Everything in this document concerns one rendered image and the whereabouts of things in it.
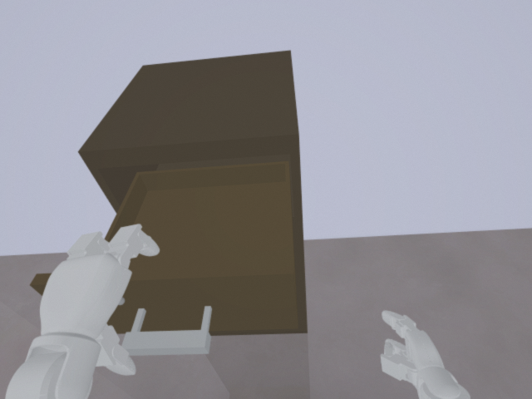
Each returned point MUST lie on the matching right robot forearm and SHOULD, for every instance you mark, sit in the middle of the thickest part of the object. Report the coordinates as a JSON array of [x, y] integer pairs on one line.
[[438, 383]]

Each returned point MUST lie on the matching left robot hand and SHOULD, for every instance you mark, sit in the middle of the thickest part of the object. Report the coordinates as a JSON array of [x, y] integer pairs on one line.
[[83, 291]]

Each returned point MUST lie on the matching drawer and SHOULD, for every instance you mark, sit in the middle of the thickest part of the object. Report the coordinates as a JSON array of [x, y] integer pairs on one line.
[[225, 235]]

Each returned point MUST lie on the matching right robot hand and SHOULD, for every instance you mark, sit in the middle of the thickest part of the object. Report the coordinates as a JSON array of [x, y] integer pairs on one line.
[[404, 362]]

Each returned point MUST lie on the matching handle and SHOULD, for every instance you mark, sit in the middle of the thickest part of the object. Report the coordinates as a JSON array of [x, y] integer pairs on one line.
[[138, 343]]

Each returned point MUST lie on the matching left robot forearm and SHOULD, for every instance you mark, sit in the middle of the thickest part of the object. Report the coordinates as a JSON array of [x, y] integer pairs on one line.
[[59, 365]]

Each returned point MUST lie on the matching cabinet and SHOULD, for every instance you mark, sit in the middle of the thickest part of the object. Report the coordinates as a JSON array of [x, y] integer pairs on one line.
[[211, 112]]

